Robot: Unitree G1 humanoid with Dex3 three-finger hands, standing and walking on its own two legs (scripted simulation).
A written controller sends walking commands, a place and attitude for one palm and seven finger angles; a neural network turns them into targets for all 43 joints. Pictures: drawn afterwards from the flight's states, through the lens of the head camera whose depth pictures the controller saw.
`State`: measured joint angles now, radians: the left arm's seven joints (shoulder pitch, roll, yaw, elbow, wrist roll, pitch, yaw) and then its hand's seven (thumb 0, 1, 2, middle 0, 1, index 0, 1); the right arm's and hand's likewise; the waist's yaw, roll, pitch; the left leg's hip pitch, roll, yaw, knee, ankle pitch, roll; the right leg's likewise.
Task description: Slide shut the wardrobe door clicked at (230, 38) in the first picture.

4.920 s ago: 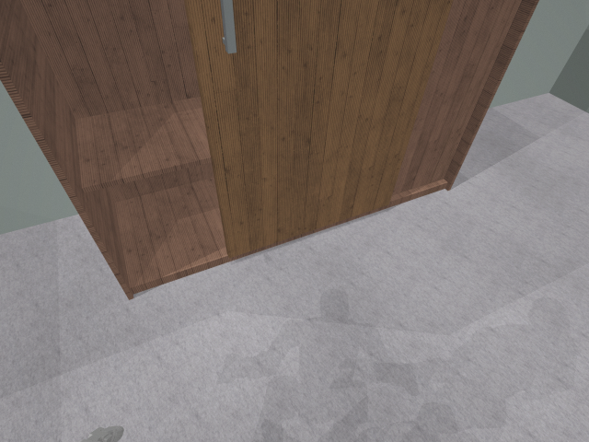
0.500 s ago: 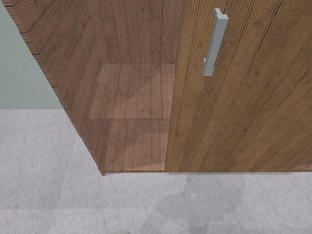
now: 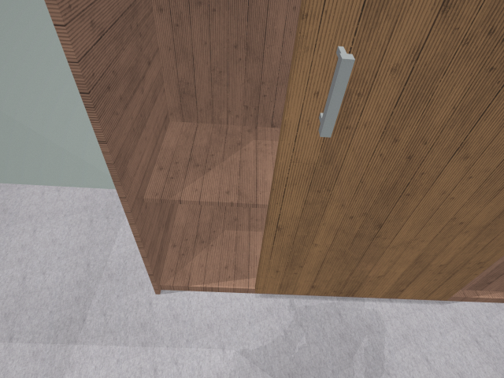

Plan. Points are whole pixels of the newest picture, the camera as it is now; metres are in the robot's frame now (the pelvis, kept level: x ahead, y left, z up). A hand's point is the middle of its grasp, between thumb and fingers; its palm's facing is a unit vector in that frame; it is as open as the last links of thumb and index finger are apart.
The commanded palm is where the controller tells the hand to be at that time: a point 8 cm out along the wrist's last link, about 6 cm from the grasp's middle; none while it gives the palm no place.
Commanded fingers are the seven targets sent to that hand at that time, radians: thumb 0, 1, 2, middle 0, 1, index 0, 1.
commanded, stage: come to a stop and stand still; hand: right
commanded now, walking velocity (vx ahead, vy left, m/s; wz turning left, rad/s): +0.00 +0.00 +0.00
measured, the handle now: (332, 93) +0.56 -0.10 +0.20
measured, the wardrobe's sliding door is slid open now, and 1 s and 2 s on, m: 0.39 0.39 0.39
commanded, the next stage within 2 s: look again from close up in 1.00 s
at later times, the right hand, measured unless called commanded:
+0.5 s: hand out of the picture -0.02 -0.14 -0.18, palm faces +0.02 +0.98 -0.17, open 7.3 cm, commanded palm none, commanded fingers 0.00 -0.90 -0.90 0.20 0.30 0.20 0.30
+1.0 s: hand out of the picture +0.03 -0.18 -0.19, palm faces +0.03 +0.98 -0.18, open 7.3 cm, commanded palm none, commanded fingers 0.00 -0.90 -0.90 0.20 0.30 0.20 0.30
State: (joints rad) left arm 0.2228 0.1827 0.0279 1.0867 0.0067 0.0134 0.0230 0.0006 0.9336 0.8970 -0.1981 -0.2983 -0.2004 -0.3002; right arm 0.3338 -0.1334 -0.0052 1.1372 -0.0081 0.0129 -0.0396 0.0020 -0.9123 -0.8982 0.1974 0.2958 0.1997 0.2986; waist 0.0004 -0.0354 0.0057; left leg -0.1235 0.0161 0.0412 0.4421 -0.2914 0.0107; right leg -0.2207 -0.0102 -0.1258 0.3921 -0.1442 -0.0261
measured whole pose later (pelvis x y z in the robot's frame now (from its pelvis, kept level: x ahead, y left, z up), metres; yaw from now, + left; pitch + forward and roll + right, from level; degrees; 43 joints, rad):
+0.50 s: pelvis +0.00 +0.01 -0.01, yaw -1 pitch +0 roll +1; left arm 0.36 0.12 0.00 1.13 0.02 0.01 0.01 0.01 0.90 0.90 -0.20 -0.30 -0.20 -0.30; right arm 0.34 -0.09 0.01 1.11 -0.01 -0.02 -0.05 0.00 -0.91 -0.90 0.20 0.30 0.20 0.30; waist 0.03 -0.05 0.03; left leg -0.15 -0.04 0.07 0.45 -0.29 0.03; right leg -0.32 -0.05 -0.07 0.52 -0.20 0.00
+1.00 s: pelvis +0.03 -0.02 -0.01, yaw +0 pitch +0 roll +0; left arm 0.25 0.16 -0.01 1.09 0.02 -0.02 0.03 0.02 0.92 0.90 -0.20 -0.30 -0.20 -0.30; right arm 0.30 -0.16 0.00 1.08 -0.01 -0.01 -0.04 0.00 -0.91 -0.90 0.20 0.30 0.20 0.30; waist 0.00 0.03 0.00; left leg -0.13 0.03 0.03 0.50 -0.37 -0.01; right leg -0.26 0.01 -0.11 0.52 -0.26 -0.05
